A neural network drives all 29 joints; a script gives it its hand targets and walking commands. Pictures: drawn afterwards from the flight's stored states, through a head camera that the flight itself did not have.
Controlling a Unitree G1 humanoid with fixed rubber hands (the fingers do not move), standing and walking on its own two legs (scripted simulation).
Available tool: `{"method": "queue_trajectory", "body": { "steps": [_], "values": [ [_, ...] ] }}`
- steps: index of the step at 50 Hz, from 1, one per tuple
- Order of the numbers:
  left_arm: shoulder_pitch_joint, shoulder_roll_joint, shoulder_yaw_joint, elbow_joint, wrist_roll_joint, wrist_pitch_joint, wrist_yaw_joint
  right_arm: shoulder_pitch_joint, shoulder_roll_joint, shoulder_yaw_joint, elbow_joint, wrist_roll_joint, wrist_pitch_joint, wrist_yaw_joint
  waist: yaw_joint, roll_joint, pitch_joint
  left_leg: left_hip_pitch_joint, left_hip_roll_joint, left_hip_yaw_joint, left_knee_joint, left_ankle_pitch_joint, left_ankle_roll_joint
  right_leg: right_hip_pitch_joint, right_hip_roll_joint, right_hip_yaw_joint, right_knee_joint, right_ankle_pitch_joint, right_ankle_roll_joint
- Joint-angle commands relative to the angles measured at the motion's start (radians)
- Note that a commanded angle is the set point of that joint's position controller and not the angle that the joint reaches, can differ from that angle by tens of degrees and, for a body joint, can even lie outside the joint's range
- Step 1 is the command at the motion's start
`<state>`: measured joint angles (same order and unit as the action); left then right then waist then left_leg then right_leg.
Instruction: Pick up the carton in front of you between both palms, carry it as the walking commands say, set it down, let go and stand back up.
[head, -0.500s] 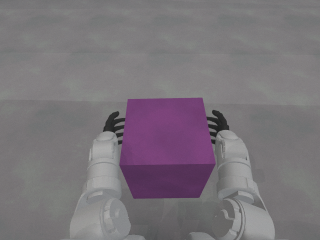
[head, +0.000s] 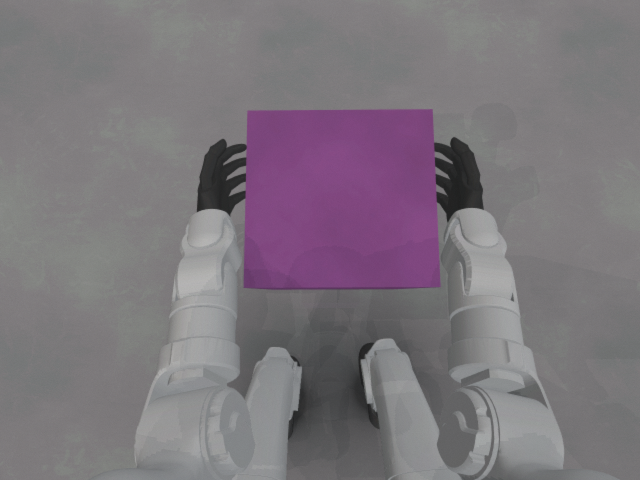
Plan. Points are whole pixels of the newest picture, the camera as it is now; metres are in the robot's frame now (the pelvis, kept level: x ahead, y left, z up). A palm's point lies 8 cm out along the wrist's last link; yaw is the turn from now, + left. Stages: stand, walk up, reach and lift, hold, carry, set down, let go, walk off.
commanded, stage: set down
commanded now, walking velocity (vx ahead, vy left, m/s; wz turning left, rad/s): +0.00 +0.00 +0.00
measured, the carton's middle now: (336, 217) +0.42 -0.02 -0.15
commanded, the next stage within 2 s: none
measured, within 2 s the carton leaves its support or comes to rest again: neither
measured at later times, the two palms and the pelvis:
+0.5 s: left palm (254, 212) +0.46 +0.11 -0.23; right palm (439, 213) +0.44 -0.19 -0.23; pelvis -0.03 +0.00 -0.13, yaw +2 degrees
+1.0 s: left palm (278, 215) +0.49 +0.09 -0.38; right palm (425, 218) +0.47 -0.21 -0.38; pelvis -0.05 +0.00 -0.24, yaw +2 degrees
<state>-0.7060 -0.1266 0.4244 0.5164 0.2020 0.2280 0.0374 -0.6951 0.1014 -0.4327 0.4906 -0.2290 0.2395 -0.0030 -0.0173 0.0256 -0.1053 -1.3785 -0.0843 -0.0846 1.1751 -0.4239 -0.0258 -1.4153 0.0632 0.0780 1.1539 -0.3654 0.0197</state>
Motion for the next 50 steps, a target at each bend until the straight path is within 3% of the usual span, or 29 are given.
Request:
{"method": "queue_trajectory", "body": {
  "steps": [1, 9, 23, 38, 50],
  "values": [
    [-0.526, -0.935, -0.591, 0.096, -0.079, 0.021, -0.236, -0.512, 0.901, 0.584, 0.102, 0.084, 0.020, 0.247, -0.020, -0.011, -0.882, 0.275, -0.076, 0.070, -0.049, 0.308, -0.018, 0.489, 0.080, -0.079, -0.005, 0.345, 0.010],
    [-0.609, -0.885, -0.506, 0.170, -0.062, -0.001, -0.202, -0.589, 0.847, 0.500, 0.181, 0.071, 0.005, 0.229, -0.032, -0.010, -0.899, 0.080, -0.096, 0.086, 0.088, 0.275, -0.022, 0.283, 0.087, -0.091, 0.130, 0.320, 0.015],
    [-0.894, -0.807, -0.507, 0.172, -0.125, -0.011, -0.128, -0.849, 0.770, 0.510, 0.187, 0.137, 0.005, 0.177, -0.056, -0.018, -1.065, -0.114, -0.123, 0.139, 0.341, 0.138, -0.028, 0.145, 0.097, -0.125, 0.363, 0.217, 0.035],
    [-1.119, -0.715, -0.424, 0.262, -0.128, -0.004, -0.112, -1.065, 0.671, 0.428, 0.266, 0.146, 0.023, 0.194, -0.079, -0.018, -1.002, -0.291, -0.124, 0.170, 0.549, 0.060, -0.017, -0.037, 0.082, -0.149, 0.556, 0.159, 0.036],
    [-1.263, -0.638, -0.498, 0.258, -0.224, -0.032, -0.095, -1.199, 0.581, 0.477, 0.276, 0.236, -0.003, 0.207, -0.104, -0.002, -0.994, -0.321, -0.110, 0.179, 0.728, 0.103, -0.017, -0.097, 0.055, -0.159, 0.729, 0.206, 0.037]
  ]
}}
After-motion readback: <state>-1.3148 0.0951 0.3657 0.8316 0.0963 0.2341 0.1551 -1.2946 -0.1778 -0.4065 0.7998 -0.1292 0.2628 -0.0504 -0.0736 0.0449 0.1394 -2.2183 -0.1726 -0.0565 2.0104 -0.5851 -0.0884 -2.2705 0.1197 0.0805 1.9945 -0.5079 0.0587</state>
